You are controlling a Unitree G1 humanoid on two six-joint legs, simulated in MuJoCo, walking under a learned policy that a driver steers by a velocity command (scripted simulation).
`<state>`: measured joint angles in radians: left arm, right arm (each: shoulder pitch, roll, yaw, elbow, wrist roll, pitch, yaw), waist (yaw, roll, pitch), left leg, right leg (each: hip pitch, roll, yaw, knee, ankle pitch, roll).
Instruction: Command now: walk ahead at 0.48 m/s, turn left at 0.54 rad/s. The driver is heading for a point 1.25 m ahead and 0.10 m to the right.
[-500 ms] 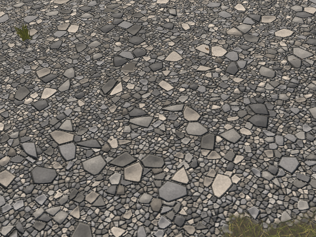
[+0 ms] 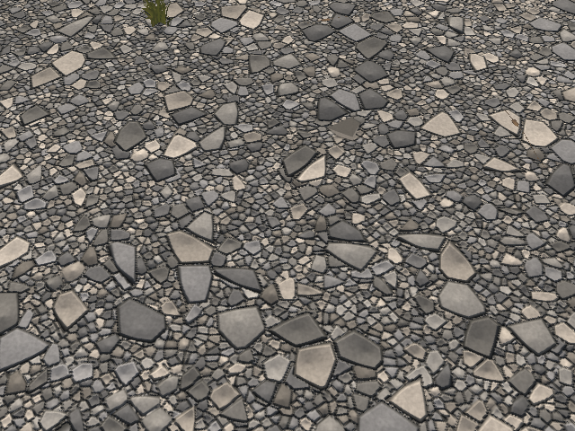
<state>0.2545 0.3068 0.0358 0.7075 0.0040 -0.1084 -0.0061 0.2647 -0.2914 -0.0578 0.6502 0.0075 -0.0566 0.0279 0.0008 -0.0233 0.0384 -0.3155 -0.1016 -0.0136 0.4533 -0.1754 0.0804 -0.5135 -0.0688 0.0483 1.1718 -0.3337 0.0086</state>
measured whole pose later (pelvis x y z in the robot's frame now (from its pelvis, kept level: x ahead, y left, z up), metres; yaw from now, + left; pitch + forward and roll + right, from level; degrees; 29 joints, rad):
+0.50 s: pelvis +0.29 -0.05 +0.01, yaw +6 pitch +1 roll +0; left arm 0.33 0.27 0.04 0.73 0.00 -0.08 -0.02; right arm 0.22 -0.29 -0.04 0.67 -0.01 -0.08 0.00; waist 0.04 0.03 0.02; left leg -0.52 0.03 -0.05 1.06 -0.33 0.00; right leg -0.26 0.08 0.05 0.40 -0.16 -0.06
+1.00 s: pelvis +0.55 +0.01 +0.01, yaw -10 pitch +1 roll +2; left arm 0.25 0.33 0.07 0.68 -0.02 -0.02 0.00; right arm 0.28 -0.27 -0.06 0.75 -0.01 -0.10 0.01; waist -0.03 -0.06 0.02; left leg -0.15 -0.03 0.07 0.33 -0.20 0.02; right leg -0.61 -0.07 0.06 1.08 -0.27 0.02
